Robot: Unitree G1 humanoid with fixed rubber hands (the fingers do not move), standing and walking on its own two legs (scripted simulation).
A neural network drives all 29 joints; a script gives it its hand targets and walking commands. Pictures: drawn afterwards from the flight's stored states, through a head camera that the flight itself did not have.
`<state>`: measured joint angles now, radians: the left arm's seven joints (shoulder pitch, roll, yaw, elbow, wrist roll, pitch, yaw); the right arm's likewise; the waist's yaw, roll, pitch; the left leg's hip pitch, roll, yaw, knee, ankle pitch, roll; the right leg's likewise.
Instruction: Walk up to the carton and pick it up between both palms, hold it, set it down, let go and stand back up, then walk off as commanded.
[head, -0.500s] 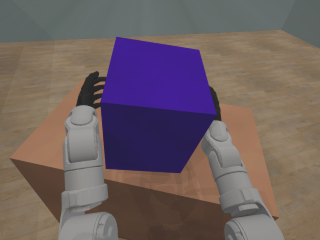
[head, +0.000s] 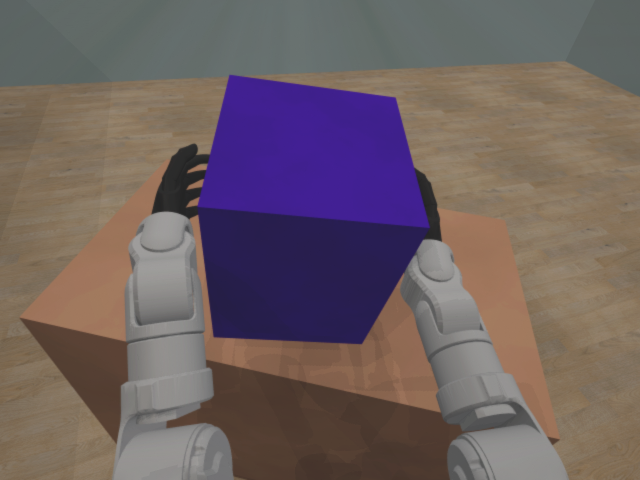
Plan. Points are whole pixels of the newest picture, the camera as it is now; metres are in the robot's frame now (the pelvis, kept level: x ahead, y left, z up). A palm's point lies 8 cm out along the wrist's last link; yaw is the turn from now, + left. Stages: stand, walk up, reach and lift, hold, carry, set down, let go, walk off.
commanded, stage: hold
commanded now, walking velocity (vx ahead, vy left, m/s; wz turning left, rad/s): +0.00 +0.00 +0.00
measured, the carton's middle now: (301, 221) +0.39 -0.01 +0.15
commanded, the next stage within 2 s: none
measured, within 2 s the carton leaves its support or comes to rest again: neither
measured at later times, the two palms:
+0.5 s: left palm (173, 217) +0.36 +0.14 +0.19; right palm (420, 237) +0.35 -0.15 +0.16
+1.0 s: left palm (173, 216) +0.36 +0.14 +0.19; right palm (419, 238) +0.35 -0.15 +0.16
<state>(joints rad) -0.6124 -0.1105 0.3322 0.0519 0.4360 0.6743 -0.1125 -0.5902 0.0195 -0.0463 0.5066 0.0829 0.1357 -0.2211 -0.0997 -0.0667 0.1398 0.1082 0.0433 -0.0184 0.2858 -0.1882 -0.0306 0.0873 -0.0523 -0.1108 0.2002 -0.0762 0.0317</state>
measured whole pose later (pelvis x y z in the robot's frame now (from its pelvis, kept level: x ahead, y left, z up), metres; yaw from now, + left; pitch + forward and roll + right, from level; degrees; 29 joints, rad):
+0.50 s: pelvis +0.00 +0.00 +0.00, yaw +0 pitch -12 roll -1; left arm -0.57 -0.11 0.30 -0.02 0.43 0.70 -0.11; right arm -0.55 0.02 -0.03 0.44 0.10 0.15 -0.22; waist -0.11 -0.07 0.16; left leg 0.12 0.04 -0.01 0.30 -0.20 -0.03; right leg 0.10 -0.06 -0.11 0.20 -0.08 0.04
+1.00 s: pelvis -0.01 +0.00 +0.00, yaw +0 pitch -11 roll -1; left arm -0.64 -0.12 0.34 0.08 0.45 0.68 -0.11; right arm -0.59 0.03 -0.07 0.52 0.07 0.13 -0.21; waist -0.09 -0.06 0.14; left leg 0.09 0.04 0.00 0.28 -0.17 -0.03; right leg 0.07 -0.06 -0.10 0.20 -0.07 0.03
